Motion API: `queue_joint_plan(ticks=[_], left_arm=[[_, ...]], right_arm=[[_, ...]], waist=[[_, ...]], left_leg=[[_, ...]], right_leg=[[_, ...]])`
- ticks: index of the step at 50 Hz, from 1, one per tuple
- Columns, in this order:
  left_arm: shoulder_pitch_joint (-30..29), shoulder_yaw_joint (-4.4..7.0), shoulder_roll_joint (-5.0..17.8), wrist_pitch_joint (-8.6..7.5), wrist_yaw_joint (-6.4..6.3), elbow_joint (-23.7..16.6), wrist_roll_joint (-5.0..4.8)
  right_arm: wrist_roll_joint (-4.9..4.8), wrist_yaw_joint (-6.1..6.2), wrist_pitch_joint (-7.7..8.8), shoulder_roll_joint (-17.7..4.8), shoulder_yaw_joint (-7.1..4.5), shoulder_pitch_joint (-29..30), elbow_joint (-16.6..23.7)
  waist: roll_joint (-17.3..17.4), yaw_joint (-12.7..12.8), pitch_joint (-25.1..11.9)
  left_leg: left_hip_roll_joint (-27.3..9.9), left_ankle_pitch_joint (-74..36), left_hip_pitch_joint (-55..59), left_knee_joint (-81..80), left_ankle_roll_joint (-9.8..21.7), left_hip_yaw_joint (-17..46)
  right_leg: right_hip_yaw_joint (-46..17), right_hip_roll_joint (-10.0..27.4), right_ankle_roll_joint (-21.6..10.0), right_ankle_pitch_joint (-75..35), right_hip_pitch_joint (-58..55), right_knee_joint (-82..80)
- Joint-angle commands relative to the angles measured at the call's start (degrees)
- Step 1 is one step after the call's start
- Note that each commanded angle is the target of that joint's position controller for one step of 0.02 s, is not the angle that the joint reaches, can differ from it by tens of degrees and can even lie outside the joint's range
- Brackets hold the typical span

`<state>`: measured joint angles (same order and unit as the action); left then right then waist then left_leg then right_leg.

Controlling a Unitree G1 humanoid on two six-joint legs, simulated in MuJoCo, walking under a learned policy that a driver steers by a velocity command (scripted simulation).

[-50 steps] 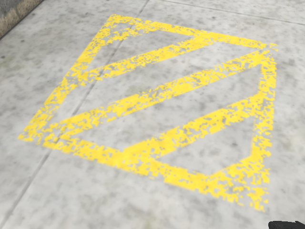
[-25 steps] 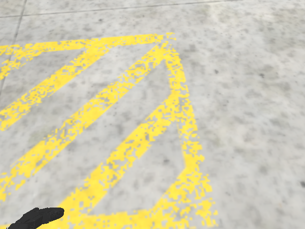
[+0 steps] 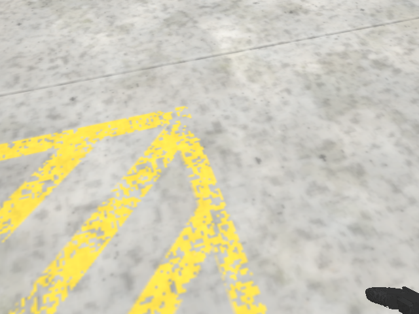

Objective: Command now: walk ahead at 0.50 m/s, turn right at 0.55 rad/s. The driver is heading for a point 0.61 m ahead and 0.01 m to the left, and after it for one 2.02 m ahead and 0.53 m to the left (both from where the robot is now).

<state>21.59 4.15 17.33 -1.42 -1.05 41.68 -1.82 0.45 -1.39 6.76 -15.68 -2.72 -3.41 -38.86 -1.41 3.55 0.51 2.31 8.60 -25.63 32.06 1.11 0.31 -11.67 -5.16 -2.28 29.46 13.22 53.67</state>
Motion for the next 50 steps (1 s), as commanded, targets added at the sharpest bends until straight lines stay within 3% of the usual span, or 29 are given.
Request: queue_joint_plan(ticks=[1, 2, 3, 5, 8, 10, 13, 15, 18, 20, 21, 22, 23, 24, 25, 26, 27, 30, 33, 35, 38, 41, 44, 45, 46, 47, 48, 49, 50], left_arm=[[-2.6, 1.29, 8.7, -1.02, 0.00, -5.9, -0.04], [-5.2, 1.20, 7.5, -1.00, 0.07, -6.5, 0.68], [-6.1, 1.23, 6.3, -1.00, 0.30, -6.6, 0.88], [-4.8, 0.68, 3.6, -0.79, 0.70, -6.1, 0.39], [-8.1, -0.20, 1.8, -0.96, 0.91, -7.0, 1.23], [-11.1, -0.81, 1.1, -1.53, 1.47, -7.5, 1.52], [-16.9, -1.41, 0.5, -2.34, 2.38, -8.4, 1.17], [-20.1, -1.38, 1.0, -2.52, 2.81, -9.3, 0.78], [-21.7, -0.89, 2.6, -2.70, 3.27, -10.3, 0.65], [-14.4, 0.57, 5.0, -2.79, 3.04, -8.1, 1.46], [-6.8, 1.88, 7.8, -2.75, 2.56, -5.9, 2.14], [2.2, 2.87, 12.8, -2.39, 1.64, -4.7, 3.25], [0.9, 2.83, 15.0, -2.01, 1.87, -4.7, 3.39], [-0.2, 1.69, 9.8, -1.88, 2.15, -5.0, 2.38], [-3.6, 0.83, 7.6, -2.07, 2.25, -4.9, 1.98], [-6.9, 0.30, 5.9, -2.23, 2.46, -4.8, 1.82], [-9.7, 0.05, 4.8, -2.28, 2.61, -4.7, 1.75], [-13.8, -0.34, 3.4, -3.13, 2.44, -3.3, 3.18], [-15.9, -0.12, 4.2, -3.38, 1.56, -1.4, 3.60], [-14.4, 0.49, 6.3, -2.81, 0.85, 0.1, 3.56], [-13.1, 1.06, 7.8, -1.27, -0.02, 1.7, 2.85], [-13.0, 1.44, 8.2, 0.23, -0.58, 2.4, 2.07], [-13.7, 1.87, 8.8, 1.41, -1.08, 2.5, 1.19], [-14.1, 1.96, 8.8, 1.74, -1.31, 2.6, 0.72], [-12.4, 1.96, 8.2, 1.88, -1.46, 3.4, 0.51], [-11.1, 1.65, 6.7, 1.52, -1.44, 3.0, 1.72], [-13.6, 0.71, 4.0, 0.97, -1.21, 0.3, 3.90], [-16.4, 0.67, 4.5, 0.68, -0.72, -0.1, 3.77], [-16.6, 1.15, 6.0, 0.71, -0.29, -0.1, 2.10]], right_arm=[[-0.46, 0.66, -0.78, -7.6, -2.87, -13.0, 0.5], [0.03, 0.60, -1.06, -6.6, -2.34, -10.9, 0.1], [0.38, 0.57, -1.02, -5.4, -1.88, -9.8, -0.4], [0.23, 0.44, -0.54, -4.9, -1.74, -9.4, -1.4], [-0.49, 0.38, -0.03, -7.5, -2.46, -10.7, -3.2], [-0.90, 0.46, -0.34, -8.6, -2.67, -11.1, -4.0], [-1.56, 0.63, -1.08, -10.1, -2.81, -13.3, -5.3], [-1.94, 0.61, -1.58, -11.0, -2.92, -15.8, -6.6], [-2.48, 0.75, -2.57, -12.0, -3.15, -17.3, -8.1], [-2.63, 1.10, -3.27, -12.1, -2.96, -16.1, -8.4], [-2.05, 1.37, -3.32, -10.5, -2.24, -16.6, -8.3], [0.49, 1.57, -2.91, -6.6, -0.55, -16.5, -6.0], [-0.02, 1.23, -2.13, -2.5, 0.83, -23.9, -6.2], [-1.20, 1.14, -1.95, -9.1, -0.80, -20.9, -7.6], [-2.02, 1.05, -1.99, -9.8, -1.11, -16.7, -6.5], [-1.54, 1.43, -2.32, -8.7, -0.95, -14.9, -6.7], [-0.90, 1.72, -2.95, -8.3, -1.11, -13.9, -6.5], [-0.83, 2.17, -5.25, -4.9, -0.66, -17.3, -8.0], [-0.55, 2.48, -6.21, -3.7, -0.17, -14.2, -7.5], [-0.74, 2.34, -6.50, -5.0, -0.40, -10.6, -6.0], [-1.03, 1.95, -7.21, -6.6, -1.16, -6.6, -3.6], [-0.94, 1.32, -8.08, -6.5, -1.61, -4.2, -1.5], [-1.30, 0.35, -8.32, -5.8, -1.88, -4.3, -0.4], [-1.37, 0.05, -8.17, -5.6, -2.05, -5.7, -0.6], [-1.17, 0.06, -7.95, -6.8, -2.63, -7.2, -0.7], [-0.91, 0.71, -7.79, -12.0, -4.21, -9.8, -0.6], [0.12, 1.36, -7.74, -18.1, -5.51, -11.6, 0.2], [0.57, 1.25, -7.03, -13.8, -4.31, -14.2, 0.1], [0.30, 1.23, -6.27, -12.7, -4.01, -11.7, 0.7]], waist=[[7.8, -8.3, -6.2], [5.6, -7.1, -2.3], [6.1, -5.8, -0.1], [8.0, -4.2, 0.4], [6.4, -4.2, 0.6], [5.5, -4.9, 0.5], [5.6, -7.1, 1.3], [6.0, -8.1, 1.9], [6.9, -7.3, 2.5], [6.4, -2.1, -1.6], [5.3, 1.3, -7.2], [-4.3, 3.7, -16.3], [-17.0, -0.8, -23.1], [-8.3, 1.3, -20.3], [-6.5, 0.3, -13.1], [-2.2, -1.4, -10.0], [-1.9, -2.9, -7.5], [-3.6, -7.0, -7.3], [-4.4, -6.7, -6.1], [-4.6, -5.0, -5.5], [-3.3, -3.4, -3.8], [-3.0, -2.7, -2.4], [-3.2, -3.2, -2.6], [-3.1, -4.2, -3.1], [-1.8, -4.8, -4.0], [6.4, -4.5, -6.6], [19.7, -4.6, -7.0], [14.1, -7.8, -13.0], [10.3, -6.6, -11.0]], left_leg=[[-22.9, 20.5, 33.4, -15.6, 10.6, 32.9], [-20.2, 13.9, 26.2, -17.0, 9.8, 26.6], [-17.9, 9.0, 21.6, -18.5, 9.5, 22.0], [-15.8, 2.9, 17.4, -20.9, 9.7, 16.1], [-16.4, -5.6, 17.8, -23.2, 11.7, 11.4], [-15.7, -8.9, 18.5, -23.7, 11.5, 7.8], [-14.2, -9.7, 17.9, -23.6, 9.9, 3.3], [-15.3, -9.1, 19.7, -23.2, 9.4, 3.3], [-17.8, -12.3, 24.0, -20.6, 8.3, 3.8], [-15.5, -28.4, 24.1, -10.3, 5.8, 0.6], [-12.3, -31.0, 20.2, 0.6, 3.4, -1.9], [-8.0, -9.9, 7.7, 19.7, 0.1, -4.2], [0.0, 27.3, -8.2, 35.5, -2.8, 0.1], [-2.9, 27.5, -11.0, 40.5, -2.9, 5.3], [-5.0, 24.3, -13.5, 40.2, -2.6, 3.9], [-7.1, 20.7, -12.4, 37.2, -2.9, 2.9], [-8.2, 17.9, -10.3, 33.9, -3.3, 2.6], [-8.3, 11.6, 0.6, 27.2, -4.8, 2.4], [-8.0, 4.9, 4.0, 16.5, -4.9, 2.4], [-7.4, 1.3, 3.5, 13.6, -4.5, 1.6], [-7.5, 4.2, -0.4, 12.6, -3.6, 1.6], [-7.4, 9.5, -2.7, 11.3, -2.7, 0.6], [-5.7, 9.6, -0.3, 4.8, -1.2, -2.2], [-4.4, 5.4, 3.1, -0.5, -0.3, -3.6], [-3.6, -2.9, 8.1, -6.4, 1.3, -2.7], [-9.1, -22.8, 17.0, -8.7, 4.4, 6.4], [-22.3, -45.9, 27.4, -8.5, 16.2, 26.3], [-24.8, -46.0, 29.9, -9.2, 21.4, 28.9], [-22.1, -43.2, 29.0, -9.1, 19.5, 24.2]], right_leg=[[2.4, 6.1, 1.6, -3.9, 32.9, 22.3], [3.2, 7.4, 1.6, -7.1, 30.9, 19.8], [3.1, 8.8, 1.4, -9.1, 28.9, 16.7], [4.3, 9.6, 1.2, -10.5, 24.9, 12.6], [5.7, 10.4, 1.9, -14.8, 26.3, 4.0], [7.4, 11.0, 2.1, -20.9, 25.2, -3.6], [10.2, 9.8, 2.3, -28.0, 20.6, -14.0], [11.0, 9.0, 2.0, -28.7, 19.2, -17.7], [11.5, 7.9, 0.0, -24.4, 17.3, -22.0], [13.7, 5.2, -2.4, -25.2, 4.9, -26.9], [12.9, 5.8, -3.9, -29.7, -7.4, -27.3], [-1.9, 19.2, -8.0, -46.3, -24.3, -24.0], [-22.5, 29.9, -17.4, -49.9, -34.5, -28.9], [-18.9, 27.5, -16.2, -51.3, -30.0, -29.8], [-9.8, 25.0, -14.4, -57.1, -23.9, -29.6], [-5.0, 21.9, -12.7, -58.6, -18.1, -30.7], [-2.1, 20.1, -11.9, -58.0, -12.6, -32.6], [4.6, 18.1, -12.0, -60.2, -1.8, -36.8], [10.2, 17.1, -11.1, -56.8, 1.3, -38.4], [10.8, 18.0, -11.0, -53.3, -0.3, -39.1], [9.6, 20.8, -11.7, -45.7, -4.1, -39.1], [8.9, 22.9, -11.6, -41.2, -7.4, -37.1], [9.8, 23.0, -9.6, -43.8, -10.1, -32.1], [11.3, 21.8, -7.9, -44.6, -9.8, -29.0], [13.6, 19.3, -4.9, -42.8, -8.4, -24.3], [18.3, 14.0, -0.3, -34.3, -1.8, -13.1], [20.1, 3.2, 5.5, -0.7, 17.4, 2.1], [9.6, 2.5, 5.8, 11.4, 21.0, 12.3], [7.3, 4.1, 5.4, 8.4, 23.2, 15.7]])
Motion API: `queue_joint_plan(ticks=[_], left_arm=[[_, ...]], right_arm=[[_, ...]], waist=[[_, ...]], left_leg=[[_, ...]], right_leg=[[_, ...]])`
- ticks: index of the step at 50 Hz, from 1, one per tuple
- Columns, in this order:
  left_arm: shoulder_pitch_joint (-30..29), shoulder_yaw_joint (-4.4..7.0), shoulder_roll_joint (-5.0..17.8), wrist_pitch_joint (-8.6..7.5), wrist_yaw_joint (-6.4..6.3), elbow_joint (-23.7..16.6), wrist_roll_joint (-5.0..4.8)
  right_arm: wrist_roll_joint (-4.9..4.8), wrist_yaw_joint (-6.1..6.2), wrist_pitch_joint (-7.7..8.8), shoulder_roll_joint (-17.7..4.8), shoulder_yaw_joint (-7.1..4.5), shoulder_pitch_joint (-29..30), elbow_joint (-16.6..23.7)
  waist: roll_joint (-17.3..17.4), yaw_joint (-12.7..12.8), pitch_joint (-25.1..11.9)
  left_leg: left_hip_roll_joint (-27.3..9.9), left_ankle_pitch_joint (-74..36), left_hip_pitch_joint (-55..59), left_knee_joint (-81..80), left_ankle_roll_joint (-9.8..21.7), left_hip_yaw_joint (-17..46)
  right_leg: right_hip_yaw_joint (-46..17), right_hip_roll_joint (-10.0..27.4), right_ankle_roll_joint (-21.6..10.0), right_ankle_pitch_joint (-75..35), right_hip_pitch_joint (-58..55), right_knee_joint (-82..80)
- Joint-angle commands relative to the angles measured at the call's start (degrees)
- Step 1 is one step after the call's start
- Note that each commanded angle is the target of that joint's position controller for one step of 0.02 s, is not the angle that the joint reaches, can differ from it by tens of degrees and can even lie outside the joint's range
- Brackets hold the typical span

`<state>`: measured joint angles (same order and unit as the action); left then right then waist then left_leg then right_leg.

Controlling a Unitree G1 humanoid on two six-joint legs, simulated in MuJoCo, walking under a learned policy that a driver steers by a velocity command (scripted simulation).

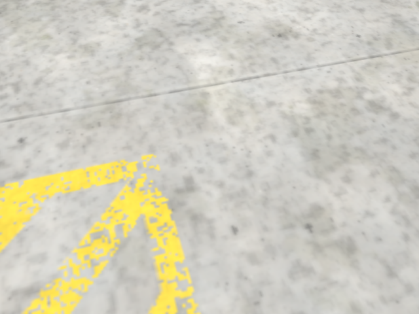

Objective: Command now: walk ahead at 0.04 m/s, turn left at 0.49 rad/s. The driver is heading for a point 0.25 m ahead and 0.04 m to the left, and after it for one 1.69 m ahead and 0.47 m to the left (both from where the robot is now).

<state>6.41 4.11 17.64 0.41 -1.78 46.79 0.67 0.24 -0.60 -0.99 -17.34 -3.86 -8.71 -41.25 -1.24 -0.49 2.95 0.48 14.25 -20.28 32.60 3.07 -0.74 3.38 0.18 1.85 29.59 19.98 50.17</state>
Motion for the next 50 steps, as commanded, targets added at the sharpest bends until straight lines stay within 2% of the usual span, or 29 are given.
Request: queue_joint_plan(ticks=[1, 2, 3, 5, 9, 13, 16, 18, 19, 20, 21, 22, 23, 24, 25, 26, 28, 30, 33, 36, 39, 40, 41, 42, 43, 44, 45, 46, 50], left_arm=[[-1.3, 1.32, 5.5, -0.96, 0.20, -4.5, -0.97], [-1.9, 1.56, 6.1, -0.74, -0.25, -4.4, -0.55], [-2.4, 1.77, 6.3, -0.55, -0.50, -4.5, -0.43], [-1.6, 1.42, 4.8, -0.48, -0.48, -4.4, -0.80], [-2.6, 1.07, 4.0, -0.41, -0.49, -4.3, -1.01], [-3.2, 1.20, 4.5, -0.56, 0.00, -4.4, -1.21], [-2.6, 1.45, 5.2, -1.44, 0.66, -4.5, -1.42], [0.3, 1.79, 5.5, -2.14, 1.18, -3.6, -1.50], [2.3, 2.13, 6.1, -2.34, 1.29, -2.9, -1.39], [3.7, 2.92, 9.3, -2.20, 1.01, -2.8, -0.57], [1.4, 3.54, 13.7, -1.46, 0.51, -3.6, 0.37], [1.4, 3.13, 11.8, -1.59, 0.76, -4.2, 2.05], [-1.6, 2.16, 8.6, -1.79, 0.59, -5.3, 1.64], [-4.3, 1.66, 6.6, -1.69, 0.37, -5.6, 0.74], [-4.9, 1.27, 5.7, -1.60, 0.09, -6.0, -0.10], [-4.6, 1.00, 5.5, -1.44, -0.24, -5.8, -0.48], [-2.1, 0.97, 6.0, -0.87, -0.84, -5.1, -0.15], [1.1, 1.23, 7.0, -0.42, -1.18, -4.4, 0.12], [1.0, 1.84, 9.2, -0.14, -0.46, -4.3, -0.32], [0.5, 2.12, 10.6, -0.03, 0.68, -3.8, -1.05], [-0.3, 1.50, 9.7, -0.03, 1.08, -2.7, -2.38], [2.7, 0.76, 7.7, -0.40, 1.27, -1.3, -2.25], [4.4, -0.64, 3.9, -0.94, 1.79, -1.6, 0.29], [3.1, -1.17, 2.2, -1.22, 1.65, -3.0, 0.68], [-0.4, -0.16, 6.2, -0.79, 0.99, -3.2, 0.09], [-0.4, 0.43, 7.3, -0.43, 0.88, -2.7, -0.81], [0.8, 0.72, 7.1, 0.03, 0.52, -1.5, -0.98], [1.7, 1.03, 7.6, 0.55, 0.22, -0.9, -0.62], [3.3, 0.24, 4.5, 0.49, 0.34, 0.6, -0.86]], right_arm=[[-0.27, 0.75, 1.86, -10.2, -2.92, -3.7, 3.5], [-1.18, 1.11, 1.68, -9.4, -2.72, -1.7, 4.0], [-1.43, 1.59, 1.35, -9.0, -2.50, -0.9, 4.4], [-0.89, 2.01, 0.64, -9.9, -2.82, -1.1, 4.8], [-1.02, 2.74, -0.12, -11.1, -3.40, -1.4, 5.4], [-0.82, 2.74, -0.83, -11.1, -3.40, -0.3, 6.0], [-0.97, 2.55, -1.17, -10.8, -3.31, 0.5, 6.4], [-1.51, 2.70, -1.53, -10.4, -3.11, 2.1, 6.9], [-1.80, 2.87, -1.73, -9.7, -2.85, 2.4, 7.1], [-1.39, 2.89, -1.72, -7.5, -2.17, 0.6, 7.3], [-1.05, 2.69, -1.34, -5.0, -1.58, -3.3, 7.7], [-0.55, 2.61, -0.75, -9.8, -2.98, -3.0, 7.9], [-0.98, 2.50, -0.83, -13.0, -4.19, -3.6, 6.8], [-1.11, 2.55, -1.37, -12.6, -4.49, -4.2, 5.6], [-0.94, 2.71, -2.00, -11.2, -4.29, -4.8, 4.8], [-1.04, 2.54, -2.37, -9.7, -3.90, -4.7, 5.1], [-1.70, 2.16, -2.31, -7.8, -3.15, -2.1, 6.7], [-1.72, 2.01, -2.01, -6.6, -2.45, 1.0, 8.4], [-0.91, 1.58, -1.76, -4.9, -1.33, 1.4, 9.3], [-0.91, 1.33, -1.91, -5.6, -1.20, 0.2, 8.8], [-0.75, 0.94, -1.99, -5.2, -1.28, -4.5, 6.4], [-0.59, 1.10, -2.02, -6.6, -1.52, -4.8, 6.4], [-0.30, 1.76, -2.12, -10.2, -2.03, -5.9, 6.9], [1.14, 1.57, -1.71, -11.0, -1.60, -2.8, 7.7], [1.71, 1.07, -0.58, -8.0, -1.00, -2.3, 7.8], [1.90, 0.91, 0.38, -6.6, -0.39, -0.9, 6.7], [1.50, 0.96, 0.98, -7.2, -0.59, 0.6, 6.3], [0.81, 1.00, 1.45, -6.9, -0.46, 2.0, 6.0], [0.54, 1.27, 1.50, -5.0, 0.12, 3.3, 4.1]], waist=[[6.7, -1.3, -11.8], [4.9, -0.8, -10.3], [5.5, 0.0, -10.2], [7.0, 0.6, -10.7], [8.2, -0.1, -10.8], [10.2, -0.5, -9.1], [11.5, -0.6, -8.5], [11.5, 1.2, -8.6], [10.6, 2.2, -8.5], [4.8, 1.2, -9.6], [-10.8, -2.6, -7.9], [-12.7, -0.8, -7.3], [-7.9, -1.6, -5.9], [-6.3, -2.4, -4.4], [-6.0, -2.0, -3.8], [-6.3, -1.5, -3.1], [-7.3, 0.2, -2.7], [-7.8, 2.7, -3.9], [-8.2, 3.0, -5.9], [-9.0, 2.8, -6.1], [-7.8, -0.2, -6.0], [-5.1, -0.2, -6.5], [6.1, 1.4, -10.4], [15.7, 2.0, -9.5], [11.5, -1.1, -8.5], [11.3, -0.3, -6.9], [11.1, 0.4, -6.0], [11.2, 0.7, -4.8], [9.3, 1.4, -5.4]], left_leg=[[-17.0, -43.6, 22.4, -9.3, 14.2, 21.5], [-15.7, -40.0, 21.0, -9.7, 12.1, 20.3], [-14.3, -38.4, 18.8, -10.4, 11.2, 19.2], [-12.6, -38.1, 17.1, -10.9, 10.9, 18.5], [-11.2, -31.6, 14.7, -11.0, 10.3, 19.6], [-10.1, -21.0, 10.4, -11.9, 9.5, 23.4], [-9.6, -19.0, 10.6, -10.9, 8.8, 27.4], [-8.0, -18.4, 10.1, -8.7, 7.1, 28.6], [-6.1, -14.6, 7.9, -6.9, 5.1, 27.9], [-2.6, -3.4, 2.2, -0.4, 2.1, 24.4], [7.6, 17.9, -9.3, 10.8, -1.5, 13.0], [5.4, 23.7, -12.4, 24.3, -4.2, 10.5], [3.0, 19.5, -12.0, 30.7, -5.1, 11.1], [2.5, 15.7, -12.2, 33.4, -5.9, 10.1], [2.3, 12.6, -13.3, 35.9, -6.8, 9.5], [2.1, 10.8, -14.2, 37.7, -7.6, 8.8], [1.2, 8.4, -15.0, 34.4, -8.6, 5.7], [-0.2, 8.4, -15.6, 28.5, -9.4, 4.9], [-1.6, 10.7, -8.6, 18.6, -8.9, 3.1], [-0.8, 9.8, -1.1, 9.6, -7.7, 0.2], [0.7, -3.3, 9.5, -9.4, -4.3, -1.7], [-0.8, -10.6, 16.1, -14.4, -2.6, 1.1], [-11.2, -27.6, 25.0, -13.5, 0.2, 13.7], [-20.3, -32.9, 20.3, -12.2, 9.5, 21.7], [-19.8, -26.4, 16.4, -14.0, 13.3, 21.9], [-17.5, -23.1, 14.7, -14.7, 12.1, 19.1], [-15.1, -20.0, 14.2, -14.8, 10.1, 16.8], [-14.4, -21.1, 13.6, -14.7, 9.1, 15.7], [-11.4, -25.9, 11.9, -13.0, 8.5, 11.1]], right_leg=[[-8.0, -0.1, 1.1, 4.0, 18.0, 18.2], [-8.2, 0.7, 1.4, 0.4, 18.7, 15.3], [-8.4, 0.9, 1.7, -2.2, 16.3, 13.2], [-7.6, -0.7, 2.6, -5.2, 13.3, 8.9], [-8.1, -1.9, 3.9, -8.6, 9.0, -1.0], [-8.8, -2.6, 3.5, -9.8, 4.2, -7.4], [-9.1, -3.0, 2.5, -9.5, 1.5, -13.6], [-8.3, -3.0, 1.3, -14.6, -3.6, -23.4], [-8.1, -1.8, 0.3, -20.8, -8.3, -29.9], [-14.6, 6.7, -2.8, -23.8, -14.9, -32.0], [-27.4, 17.9, -10.3, -36.3, -18.4, -32.6], [-33.7, 24.4, -17.5, -38.1, -13.4, -34.0], [-28.6, 21.7, -17.1, -35.4, -11.5, -33.7], [-22.5, 17.3, -14.2, -32.1, -10.6, -33.0], [-18.8, 14.7, -12.6, -29.9, -11.2, -32.8], [-16.5, 14.0, -12.7, -31.8, -11.5, -32.7], [-12.5, 12.7, -13.4, -33.2, -13.4, -33.3], [-12.3, 14.1, -14.7, -35.5, -18.0, -32.9], [-10.7, 15.2, -15.3, -38.7, -18.1, -31.9], [-9.9, 15.6, -15.2, -41.4, -15.5, -30.8], [-8.5, 14.2, -12.2, -39.3, -12.4, -26.3], [-7.0, 12.5, -8.4, -34.0, -8.5, -24.1], [-2.4, 8.0, -2.9, -18.8, -1.6, -14.7], [-1.0, 3.1, 0.7, 1.6, 4.1, -11.1], [-4.0, 3.9, 2.2, 5.4, 3.7, -4.0], [-5.2, 4.1, 2.3, 4.4, 4.1, -0.2], [-5.5, 4.1, 2.5, 2.7, 4.8, 1.1], [-6.2, 4.4, 3.0, 0.4, 5.2, 1.7], [-5.1, 3.8, 3.7, -4.7, -0.3, -4.1]])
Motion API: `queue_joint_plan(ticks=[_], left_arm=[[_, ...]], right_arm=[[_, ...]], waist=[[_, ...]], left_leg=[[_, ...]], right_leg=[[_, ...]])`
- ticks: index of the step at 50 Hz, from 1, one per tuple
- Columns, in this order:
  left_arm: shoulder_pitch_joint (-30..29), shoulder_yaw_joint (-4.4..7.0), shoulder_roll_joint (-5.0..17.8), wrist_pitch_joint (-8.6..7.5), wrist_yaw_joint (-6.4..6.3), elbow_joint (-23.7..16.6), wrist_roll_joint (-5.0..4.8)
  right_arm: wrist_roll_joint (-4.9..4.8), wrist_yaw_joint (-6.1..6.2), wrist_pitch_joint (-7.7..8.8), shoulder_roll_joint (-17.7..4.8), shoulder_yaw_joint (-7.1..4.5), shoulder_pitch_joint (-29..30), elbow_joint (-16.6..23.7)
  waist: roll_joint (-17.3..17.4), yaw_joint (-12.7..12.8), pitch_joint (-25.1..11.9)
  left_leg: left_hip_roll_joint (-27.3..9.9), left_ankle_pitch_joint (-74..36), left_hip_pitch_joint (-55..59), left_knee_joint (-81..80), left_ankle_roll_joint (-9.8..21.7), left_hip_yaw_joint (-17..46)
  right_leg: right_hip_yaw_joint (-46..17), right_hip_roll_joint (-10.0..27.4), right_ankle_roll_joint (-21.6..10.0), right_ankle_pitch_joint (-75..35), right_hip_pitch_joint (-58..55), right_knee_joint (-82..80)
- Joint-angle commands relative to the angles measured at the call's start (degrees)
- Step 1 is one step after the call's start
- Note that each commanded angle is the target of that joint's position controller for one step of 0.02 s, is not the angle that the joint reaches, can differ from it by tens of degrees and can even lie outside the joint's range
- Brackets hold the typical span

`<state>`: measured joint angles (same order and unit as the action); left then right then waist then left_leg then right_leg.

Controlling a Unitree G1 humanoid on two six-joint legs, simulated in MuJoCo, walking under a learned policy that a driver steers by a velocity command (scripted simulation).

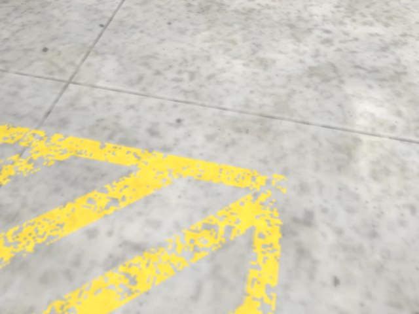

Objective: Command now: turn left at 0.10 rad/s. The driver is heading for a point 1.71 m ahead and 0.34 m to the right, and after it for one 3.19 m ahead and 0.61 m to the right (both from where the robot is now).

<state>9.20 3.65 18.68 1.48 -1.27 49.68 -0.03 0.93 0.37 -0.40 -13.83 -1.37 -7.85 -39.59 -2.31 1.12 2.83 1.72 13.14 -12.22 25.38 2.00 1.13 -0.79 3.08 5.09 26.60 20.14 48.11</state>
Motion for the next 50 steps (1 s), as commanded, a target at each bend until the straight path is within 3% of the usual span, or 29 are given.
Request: queue_joint_plan(ticks=[1, 3, 5, 6, 7, 8, 9, 10, 13, 23, 35, 50], left_arm=[[-0.3, 0.41, 3.0, -0.68, -0.13, -2.4, -0.19], [-0.4, 0.23, 3.1, -0.82, -0.04, -2.1, -0.35], [1.9, -0.09, 2.7, -1.09, 0.20, -1.0, 0.10], [2.1, 0.00, 4.2, -1.21, 0.19, -0.8, 0.92], [2.1, 0.51, 7.6, -1.19, -0.01, -1.0, 0.96], [0.8, 0.98, 8.8, -1.21, 0.14, 0.1, 0.12], [-0.1, 0.46, 6.0, -1.47, 0.48, -0.1, 0.03], [-0.3, 0.04, 4.8, -1.80, 0.47, 0.5, 0.53], [0.0, -0.46, 3.9, -2.79, 0.31, 2.0, 0.62], [0.7, -1.17, 3.3, -2.39, -0.47, 5.5, 0.37], [1.5, -1.74, 2.2, -2.11, -0.55, 8.5, 0.29], [4.5, -2.30, 1.0, -2.07, -0.89, 10.7, 0.23]], right_arm=[[-0.15, 0.30, 0.77, -8.5, -2.38, 2.2, 1.9], [-0.28, 0.29, 0.48, -8.5, -2.32, 2.2, 0.7], [-0.97, 0.17, 0.36, -7.7, -1.92, 2.9, -0.6], [-0.76, 0.01, 0.71, -7.0, -1.69, 1.0, -1.6], [0.25, -0.30, 1.10, -6.9, -1.60, -0.7, -2.0], [0.47, -0.36, 1.13, -6.6, -1.73, -1.8, -2.5], [0.55, -0.10, 0.93, -7.8, -1.79, 0.9, -3.0], [0.13, 0.21, 0.70, -7.8, -2.00, 2.1, -3.0], [-0.10, 0.88, -0.19, -7.2, -2.02, 1.3, -4.6], [-0.44, 1.23, 0.20, -7.1, -2.12, -1.0, -10.9], [-0.70, 1.81, 0.37, -7.0, -1.59, -2.8, -16.6], [-0.83, 1.98, 0.33, -5.7, -0.87, -4.3, -20.6]], waist=[[10.3, -0.9, -5.4], [10.1, -1.2, -5.9], [8.7, 0.8, -5.5], [6.6, 0.3, -5.7], [1.9, -1.8, -5.5], [-3.2, -3.6, -4.7], [-1.6, -1.4, -3.4], [-1.3, -1.2, -3.0], [-1.1, -1.2, -2.5], [2.4, -0.6, -1.7], [2.2, -0.9, -1.5], [2.4, -1.0, -0.8]], left_leg=[[-12.6, -24.4, 4.2, -5.4, 9.7, 9.5], [-13.0, -22.3, 4.5, -5.0, 10.1, 10.9], [-11.4, -15.7, 2.2, -4.3, 7.8, 10.3], [-9.8, -10.8, 0.2, -4.3, 5.2, 9.9], [-6.8, -4.9, -1.5, -2.9, 2.8, 7.5], [-3.6, -1.4, 0.3, -4.0, 0.8, 4.2], [-2.8, -0.8, 2.4, -2.4, -0.5, 3.2], [-2.9, -1.5, 2.9, -1.6, -0.5, 3.0], [-3.3, -5.4, 2.8, -1.6, -0.1, 3.3], [-3.1, -7.1, 2.2, -2.1, -1.2, 2.5], [-3.1, -7.7, 2.4, -2.1, -1.5, 1.9], [-2.9, -6.9, 1.8, -2.2, -1.5, 1.2]], right_leg=[[-0.5, 0.7, 0.4, -2.2, -1.4, -5.2], [0.0, 0.3, 0.1, -4.9, -4.2, -11.6], [0.7, -0.3, -1.3, -17.2, -10.8, -24.9], [-1.6, 1.1, -2.4, -25.3, -14.9, -27.0], [-4.2, 4.2, -4.1, -32.4, -16.4, -25.5], [-3.3, 3.7, -6.5, -24.7, -12.0, -23.6], [-3.3, 2.7, -6.9, -18.6, -8.7, -25.1], [-3.3, 2.4, -6.2, -16.8, -7.6, -26.1], [-2.4, 1.4, -4.9, -18.7, -8.2, -26.0], [-1.6, 0.1, -5.3, -18.3, -9.3, -25.7], [-0.8, -0.9, -5.3, -18.8, -9.0, -25.9], [-0.4, -1.6, -5.4, -18.1, -8.1, -25.9]])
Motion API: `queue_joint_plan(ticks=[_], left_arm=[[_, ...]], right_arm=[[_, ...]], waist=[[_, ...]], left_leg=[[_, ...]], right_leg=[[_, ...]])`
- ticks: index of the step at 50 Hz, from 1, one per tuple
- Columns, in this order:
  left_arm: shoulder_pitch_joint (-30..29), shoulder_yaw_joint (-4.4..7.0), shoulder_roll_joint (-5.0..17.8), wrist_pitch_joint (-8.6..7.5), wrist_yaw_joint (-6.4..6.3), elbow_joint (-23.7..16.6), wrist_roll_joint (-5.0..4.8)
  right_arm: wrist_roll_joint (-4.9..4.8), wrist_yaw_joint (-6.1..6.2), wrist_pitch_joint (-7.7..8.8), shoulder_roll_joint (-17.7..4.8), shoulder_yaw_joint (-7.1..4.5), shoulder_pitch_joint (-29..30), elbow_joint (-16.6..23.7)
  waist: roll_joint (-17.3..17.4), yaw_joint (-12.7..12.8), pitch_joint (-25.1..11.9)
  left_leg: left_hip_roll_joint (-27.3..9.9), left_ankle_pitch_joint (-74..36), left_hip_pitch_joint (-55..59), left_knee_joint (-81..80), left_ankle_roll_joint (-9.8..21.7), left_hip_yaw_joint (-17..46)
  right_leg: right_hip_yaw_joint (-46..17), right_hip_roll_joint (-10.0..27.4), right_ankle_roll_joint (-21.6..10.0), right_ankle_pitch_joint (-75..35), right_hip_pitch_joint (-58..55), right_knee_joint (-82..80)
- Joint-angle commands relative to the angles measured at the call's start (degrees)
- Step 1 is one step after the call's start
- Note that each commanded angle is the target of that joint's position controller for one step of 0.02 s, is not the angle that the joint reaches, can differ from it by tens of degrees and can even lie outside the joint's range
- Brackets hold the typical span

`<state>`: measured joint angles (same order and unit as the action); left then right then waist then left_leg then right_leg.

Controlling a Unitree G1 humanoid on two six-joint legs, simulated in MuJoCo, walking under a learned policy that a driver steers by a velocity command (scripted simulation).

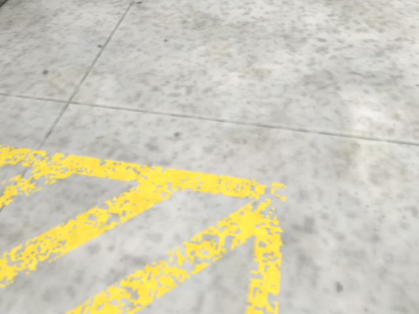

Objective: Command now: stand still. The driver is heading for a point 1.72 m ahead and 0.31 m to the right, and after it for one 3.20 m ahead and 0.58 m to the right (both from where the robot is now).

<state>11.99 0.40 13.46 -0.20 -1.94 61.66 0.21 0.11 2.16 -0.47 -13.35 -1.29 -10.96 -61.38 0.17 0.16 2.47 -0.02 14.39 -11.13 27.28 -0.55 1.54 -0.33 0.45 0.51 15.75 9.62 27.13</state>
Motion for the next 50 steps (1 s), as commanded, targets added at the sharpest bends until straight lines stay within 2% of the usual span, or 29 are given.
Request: queue_joint_plan(ticks=[1, 3, 5, 8, 11, 13, 14, 15, 16, 17, 18, 20, 22, 24, 27, 29, 31, 33, 35, 36, 37, 38, 39, 40, 41, 42, 44, 47, 50], left_arm=[[1.9, 0.93, 6.1, -0.39, -0.24, -1.2, -0.01], [3.5, 1.04, 6.1, -0.15, -0.46, -0.4, -0.42], [3.2, 1.52, 7.3, -0.27, -0.72, -1.3, -0.85], [6.8, 2.07, 8.1, -2.14, -0.24, -1.4, -1.49], [9.2, 3.19, 10.8, -3.21, 0.38, -1.3, -1.88], [4.6, 3.07, 10.4, -3.36, 0.72, -3.5, -2.00], [0.5, 2.84, 9.6, -3.35, 0.92, -5.2, -2.16], [-3.4, 2.08, 6.6, -3.87, 1.07, -7.3, -2.19], [-4.3, 1.61, 4.2, -5.22, 1.05, -9.7, -1.48], [-4.0, 1.95, 5.6, -6.28, 1.10, -10.0, -1.87], [-2.2, 2.09, 5.9, -6.87, 1.73, -9.3, -2.74], [-3.1, 2.35, 5.8, -7.44, 2.53, -9.5, -2.77], [-5.3, 2.72, 5.2, -7.22, 3.22, -10.5, -2.03], [-7.5, 2.08, 2.9, -6.53, 3.93, -11.7, -1.70], [-16.1, 0.79, 0.9, -6.01, 4.02, -15.5, -1.46], [-18.2, 1.01, 2.7, -5.61, 4.06, -16.9, -1.84], [-18.9, 1.50, 4.6, -5.54, 4.22, -17.9, -2.09], [-14.7, 2.78, 7.1, -5.73, 4.29, -17.3, -1.97], [0.7, 5.15, 10.6, -5.25, 3.76, -12.8, -2.28], [10.3, 6.19, 14.1, -4.84, 3.20, -10.7, -1.75], [14.0, 6.60, 17.6, -4.82, 3.78, -9.1, -0.66], [11.4, 5.11, 12.0, -5.09, 4.00, -9.3, -0.97], [5.3, 4.38, 9.6, -5.59, 3.92, -10.2, -1.11], [0.0, 3.87, 8.2, -6.10, 4.05, -11.4, -0.82], [-2.8, 3.49, 6.8, -6.49, 4.35, -11.7, -0.16], [-3.8, 3.11, 5.6, -6.75, 4.48, -11.4, 0.44], [-2.8, 2.90, 5.0, -6.86, 4.52, -10.2, 0.09], [0.6, 3.45, 7.8, -6.93, 3.29, -8.7, 0.00], [3.9, 3.68, 8.9, -6.37, 2.13, -8.1, -0.19]], right_arm=[[-0.02, 0.20, 0.39, -6.1, -0.90, -1.3, 1.0], [-0.37, 0.35, 0.20, -5.8, -0.92, -2.6, 0.1], [-0.67, 0.46, 0.55, -6.5, -1.22, -2.1, 0.7], [-0.97, -0.34, 3.02, -4.5, -0.92, -1.3, 1.8], [-1.59, -1.66, 5.21, -2.2, -0.50, -0.1, 3.2], [-1.94, -2.06, 5.92, -1.9, -0.52, -4.1, 2.0], [-1.94, -2.00, 6.04, -2.7, -0.94, -9.6, -0.1], [-1.70, -1.92, 6.27, -6.8, -2.19, -16.4, -2.5], [-2.02, -2.39, 6.53, -13.8, -4.15, -24.3, -4.3], [-0.78, -2.74, 7.12, -11.4, -3.21, -24.5, -3.8], [-0.33, -2.80, 7.63, -8.0, -2.28, -21.3, -2.7], [-0.52, -3.19, 7.57, -6.1, -1.50, -17.9, -1.2], [-0.35, -2.91, 6.43, -3.3, -0.41, -18.3, -1.1], [-0.16, -2.01, 5.60, -3.8, -0.20, -17.7, -0.2], [0.00, -0.75, 5.44, -7.2, -0.65, -16.1, 1.4], [-0.71, -0.55, 5.77, -8.9, -1.30, -18.2, 0.7], [-1.40, -0.55, 5.80, -8.8, -1.72, -18.4, 0.4], [-0.97, -0.62, 5.26, -9.7, -2.28, -17.3, 0.8], [-0.06, -0.76, 4.08, -9.3, -2.27, -16.0, 1.7], [0.85, -0.94, 3.93, -7.3, -1.41, -16.4, 3.2], [0.24, -1.80, 5.18, 3.0, 1.15, -25.0, 3.5], [-1.43, -2.23, 6.95, -2.8, -0.08, -20.3, 3.4], [-3.06, -2.35, 7.97, -6.7, -1.24, -13.5, 6.0], [-2.93, -1.89, 8.39, -7.4, -1.36, -10.1, 6.9], [-2.10, -1.40, 8.11, -7.2, -1.93, -8.8, 6.9], [-1.60, -1.22, 7.33, -6.3, -2.14, -10.4, 6.8], [-1.39, -1.02, 5.95, -4.2, -2.16, -11.5, 6.8], [-0.62, -0.74, 5.14, -4.9, -2.56, -4.8, 9.6], [-0.24, -1.17, 5.51, -4.7, -2.61, 2.0, 11.9]], waist=[[-0.1, -0.1, -0.4], [-0.4, -0.1, -0.9], [-1.1, 0.0, 3.8], [-3.7, 1.2, 6.2], [-10.0, 1.0, 5.5], [-9.4, -2.4, 6.3], [-7.5, -5.2, 6.2], [0.7, -7.6, 5.3], [16.0, -9.1, 2.0], [13.4, -8.1, 1.2], [7.7, -5.5, 2.5], [3.6, -3.6, 3.1], [4.5, -3.3, 2.8], [4.5, -2.9, 3.2], [4.8, -3.8, 5.6], [6.4, -3.6, 6.3], [6.1, -2.5, 6.6], [6.9, 0.8, 2.3], [7.2, 8.4, -7.7], [1.5, 11.1, -14.6], [-16.5, 5.5, -24.9], [-11.9, 7.1, -20.7], [-9.2, 5.5, -10.1], [-2.9, 3.5, -6.3], [-1.2, 1.6, -3.9], [-2.7, -0.7, -3.9], [-3.8, -2.1, -2.7], [-2.6, -1.5, 0.6], [-2.0, 0.3, 1.3]], left_leg=[[-1.1, -8.1, 0.6, -4.1, 1.0, 0.8], [0.7, 7.3, -0.2, -3.2, 1.7, -0.8], [1.0, 23.1, -6.3, -2.0, 3.4, -0.3], [0.1, 20.3, -12.0, 2.6, 4.2, 0.2], [0.7, 10.4, -13.6, 12.3, 4.3, -3.3], [0.5, 10.6, -4.8, 5.0, 6.3, -3.4], [0.3, 7.6, 4.3, -1.1, 6.7, -2.0], [-4.9, 9.6, 11.3, -6.1, 8.6, 8.4], [-15.9, 7.4, 21.7, -13.7, 14.3, 28.2], [-21.3, 1.2, 24.2, -14.9, 17.3, 37.2], [-20.7, -4.3, 24.4, -13.3, 16.4, 32.4], [-17.9, -12.0, 24.7, -13.9, 13.7, 22.2], [-14.4, -19.6, 21.8, -15.7, 11.2, 14.0], [-12.4, -20.8, 16.6, -18.1, 11.0, 9.2], [-9.5, -17.6, 5.0, -22.3, 10.5, 4.0], [-11.2, -16.8, 5.1, -24.1, 10.6, 3.9], [-13.1, -20.6, 9.7, -22.6, 9.7, 3.3], [-14.2, -38.1, 14.9, -15.4, 8.2, 1.9], [-11.2, -50.7, 12.2, 3.8, 5.8, -1.0], [-8.3, -34.0, -1.0, 21.5, 4.4, -2.0], [3.7, 12.0, -19.9, 43.4, 1.2, 0.1], [2.1, 17.0, -26.2, 51.4, 2.7, 7.1], [-1.0, 12.5, -30.7, 52.9, 3.9, 5.4], [-4.3, 6.6, -27.8, 50.1, 4.4, 4.5], [-6.3, 3.3, -24.7, 46.8, 4.3, 3.7], [-8.0, 1.4, -20.6, 44.5, 4.3, 4.2], [-8.8, 1.4, -18.5, 40.5, 3.8, 3.4], [-9.9, -4.2, -24.5, 32.4, 1.8, 2.5], [-9.4, -14.1, -28.2, 21.0, 0.7, 1.7]], right_leg=[[-0.8, 1.0, -0.8, -7.2, 2.5, -4.9], [0.1, -0.3, -1.7, 7.8, 3.2, -4.7], [-2.3, 0.6, -4.1, 24.2, 7.8, -5.1], [-10.7, 6.0, -8.0, 28.2, 6.5, -7.8], [-25.0, 15.6, -13.4, 30.0, 4.0, -15.4], [-21.4, 13.9, -11.9, 25.6, 10.2, -13.8], [-15.9, 10.1, -9.4, 19.9, 15.5, -9.7], [-6.2, 3.7, -5.5, 10.3, 21.9, 2.7], [2.9, -2.9, -1.7, 7.6, 31.6, 22.9], [-1.9, -2.4, -1.9, 15.6, 38.6, 35.2], [-4.5, 0.3, -3.2, 13.3, 41.7, 41.9], [-3.1, 3.8, -4.8, 5.4, 45.8, 42.8], [-0.8, 5.6, -4.3, 0.8, 42.8, 38.4], [1.4, 5.4, -2.6, -3.9, 38.7, 31.3], [4.5, 2.4, -0.8, -12.9, 26.7, 14.0], [4.3, 1.5, -1.4, -15.6, 22.5, 8.9], [3.0, 1.4, -3.0, -16.5, 21.9, 4.9], [3.4, -0.4, -5.1, -14.7, 16.0, 4.2], [4.9, -2.9, -7.9, -12.4, -2.9, 4.9], [-7.1, 7.1, -11.2, -8.2, -19.9, 5.9], [-38.2, 21.9, -21.5, 8.3, -35.4, -4.4], [-45.6, 20.6, -19.8, 14.7, -31.0, -12.8], [-36.3, 19.3, -17.0, 11.3, -21.8, -13.6], [-28.4, 17.3, -15.6, 3.4, -12.4, -14.7], [-22.0, 15.1, -14.6, -3.7, -5.0, -15.8], [-17.6, 13.1, -13.9, -6.3, -0.7, -17.2], [-13.4, 11.6, -14.5, -7.7, 3.4, -19.9], [-10.7, 11.8, -15.4, -8.4, 4.5, -22.8], [-7.9, 10.9, -14.2, -11.1, 1.2, -23.0]])
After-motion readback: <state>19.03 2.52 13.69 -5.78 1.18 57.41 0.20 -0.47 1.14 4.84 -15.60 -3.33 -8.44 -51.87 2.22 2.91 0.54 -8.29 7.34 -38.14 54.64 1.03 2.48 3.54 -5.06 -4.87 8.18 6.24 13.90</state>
